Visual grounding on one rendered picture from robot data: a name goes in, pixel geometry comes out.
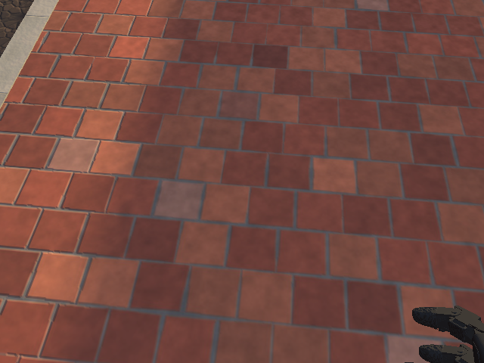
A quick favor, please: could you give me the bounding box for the right robot hand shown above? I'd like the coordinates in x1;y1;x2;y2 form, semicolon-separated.
405;306;484;363

